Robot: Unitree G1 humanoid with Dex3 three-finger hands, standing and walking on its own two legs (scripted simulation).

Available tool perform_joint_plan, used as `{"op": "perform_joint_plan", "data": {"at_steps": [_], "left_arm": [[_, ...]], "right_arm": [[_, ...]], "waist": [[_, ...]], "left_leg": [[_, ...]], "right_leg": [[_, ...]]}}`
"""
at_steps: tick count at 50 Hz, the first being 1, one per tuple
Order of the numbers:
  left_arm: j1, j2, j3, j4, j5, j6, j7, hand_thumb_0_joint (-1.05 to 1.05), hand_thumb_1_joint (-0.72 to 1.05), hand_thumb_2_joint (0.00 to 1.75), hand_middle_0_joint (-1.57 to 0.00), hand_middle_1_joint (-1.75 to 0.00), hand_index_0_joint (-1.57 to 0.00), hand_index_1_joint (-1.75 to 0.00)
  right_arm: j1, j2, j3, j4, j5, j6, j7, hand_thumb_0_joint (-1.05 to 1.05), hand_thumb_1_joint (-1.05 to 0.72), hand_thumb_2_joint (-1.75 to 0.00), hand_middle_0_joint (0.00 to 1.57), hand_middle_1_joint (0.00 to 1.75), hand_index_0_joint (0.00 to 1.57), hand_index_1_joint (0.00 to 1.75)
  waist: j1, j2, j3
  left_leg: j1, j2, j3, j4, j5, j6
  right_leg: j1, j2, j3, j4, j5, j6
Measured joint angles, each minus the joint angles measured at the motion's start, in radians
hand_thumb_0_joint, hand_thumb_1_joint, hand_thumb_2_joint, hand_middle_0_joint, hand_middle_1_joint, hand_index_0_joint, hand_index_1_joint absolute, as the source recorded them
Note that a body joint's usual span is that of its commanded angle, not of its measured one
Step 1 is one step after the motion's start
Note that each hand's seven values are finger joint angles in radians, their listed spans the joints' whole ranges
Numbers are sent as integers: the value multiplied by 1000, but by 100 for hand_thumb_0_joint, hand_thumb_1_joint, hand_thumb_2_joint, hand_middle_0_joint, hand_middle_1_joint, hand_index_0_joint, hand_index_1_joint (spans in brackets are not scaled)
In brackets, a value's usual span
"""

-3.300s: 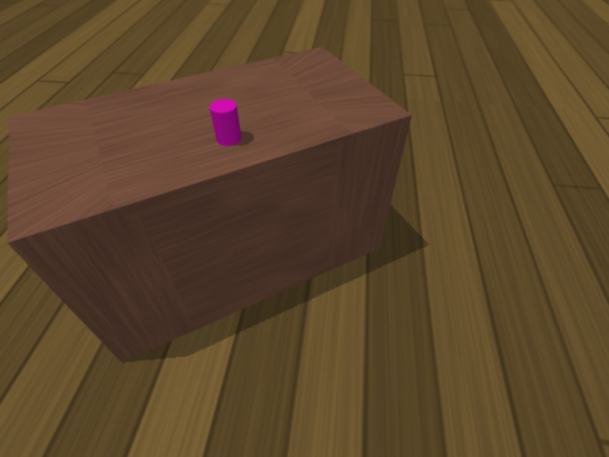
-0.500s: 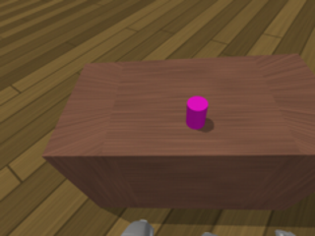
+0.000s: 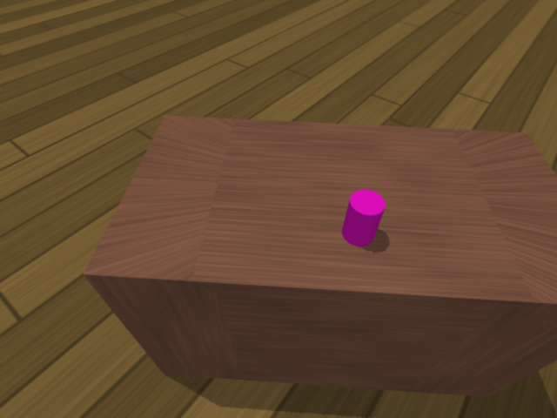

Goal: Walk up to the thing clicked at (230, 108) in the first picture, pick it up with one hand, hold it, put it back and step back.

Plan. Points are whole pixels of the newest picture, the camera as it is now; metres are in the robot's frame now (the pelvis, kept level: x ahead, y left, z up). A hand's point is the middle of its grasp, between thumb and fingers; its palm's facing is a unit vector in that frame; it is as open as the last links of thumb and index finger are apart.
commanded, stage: walk up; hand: right
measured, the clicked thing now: (362, 218) +0.51 -0.15 -0.06
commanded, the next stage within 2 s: stand in 1.06 s
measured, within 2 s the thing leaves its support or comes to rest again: neither
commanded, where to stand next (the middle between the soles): +0.07 +0.01 m, yaw -3 degrees
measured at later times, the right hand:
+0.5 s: hand out of the picture +0.10 -0.26 -0.14, palm faces -0.01 +0.94 -0.34, open 7.4 cm
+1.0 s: hand out of the picture +0.09 -0.26 -0.13, palm faces +0.02 +0.94 -0.33, open 7.4 cm
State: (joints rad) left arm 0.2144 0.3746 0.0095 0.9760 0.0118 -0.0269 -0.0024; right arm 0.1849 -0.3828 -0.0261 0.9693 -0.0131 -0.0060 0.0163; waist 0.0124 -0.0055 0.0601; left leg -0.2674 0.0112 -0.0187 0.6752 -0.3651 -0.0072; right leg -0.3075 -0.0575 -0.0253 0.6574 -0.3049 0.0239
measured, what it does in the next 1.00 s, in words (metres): stands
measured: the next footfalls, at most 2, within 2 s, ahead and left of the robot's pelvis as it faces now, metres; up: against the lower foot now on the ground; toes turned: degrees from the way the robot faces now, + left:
none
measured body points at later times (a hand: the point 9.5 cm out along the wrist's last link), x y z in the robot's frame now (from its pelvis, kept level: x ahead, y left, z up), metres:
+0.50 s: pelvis +0.01 +0.00 +0.02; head +0.03 -0.01 +0.47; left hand +0.10 +0.31 -0.10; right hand +0.11 -0.31 -0.11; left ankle +0.00 +0.13 -0.72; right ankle +0.03 -0.14 -0.72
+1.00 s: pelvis +0.02 +0.00 +0.02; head +0.03 -0.01 +0.47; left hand +0.12 +0.30 -0.10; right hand +0.08 -0.31 -0.11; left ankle +0.00 +0.13 -0.72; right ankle +0.03 -0.14 -0.72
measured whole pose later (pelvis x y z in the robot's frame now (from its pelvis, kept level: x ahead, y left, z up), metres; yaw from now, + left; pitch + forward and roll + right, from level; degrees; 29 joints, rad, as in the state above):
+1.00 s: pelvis +0.02 +0.00 +0.02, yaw -2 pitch -3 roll +0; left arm 0.08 0.35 0.01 1.14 0.01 -0.01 0.00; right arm 0.11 -0.35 -0.02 1.14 -0.02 -0.01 0.01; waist 0.00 0.00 0.05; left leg -0.08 0.03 0.02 0.36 -0.24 -0.02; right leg -0.15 -0.04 0.00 0.39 -0.19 0.03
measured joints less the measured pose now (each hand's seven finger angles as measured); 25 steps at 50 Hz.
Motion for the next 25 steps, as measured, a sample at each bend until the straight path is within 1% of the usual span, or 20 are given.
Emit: {"op": "perform_joint_plan", "data": {"at_steps": [3,6,9,14,25], "left_arm": [[-15,-9,-9,21,-3,7,-7,0,90,90,-20,-30,-20,-30],[-33,-1,-7,39,-6,-4,-7,0,90,90,-20,-30,-20,-30],[-53,11,-5,53,-13,-11,-3,0,90,90,-20,-30,-20,-30],[-82,14,-8,76,-15,-4,0,0,90,90,-20,-30,-20,-30],[-114,-4,-9,126,-8,3,-1,0,90,90,-20,-30,-20,-30]], "right_arm": [[-13,3,4,15,-2,-12,3,1,-90,-90,20,30,20,30],[-28,16,16,33,-1,-15,5,1,-90,-90,20,30,20,30],[-45,29,22,46,1,-18,4,1,-90,-90,20,30,20,30],[-73,27,18,73,2,-13,0,1,-90,-89,20,30,20,30],[-95,14,12,128,2,-3,1,1,-90,-90,20,30,20,30]], "waist": [[3,3,-15],[7,6,-14],[7,-4,-7],[4,1,-1],[0,17,1]], "left_leg": [[15,-2,10,-31,11,4],[32,11,9,-52,16,0],[50,11,9,-84,31,-4],[72,9,12,-125,50,-6],[128,8,18,-220,92,-10]], "right_leg": [[8,-1,9,-24,8,-6],[34,12,6,-66,29,8],[48,11,5,-90,38,7],[65,10,7,-120,51,6],[111,10,10,-196,84,6]]}}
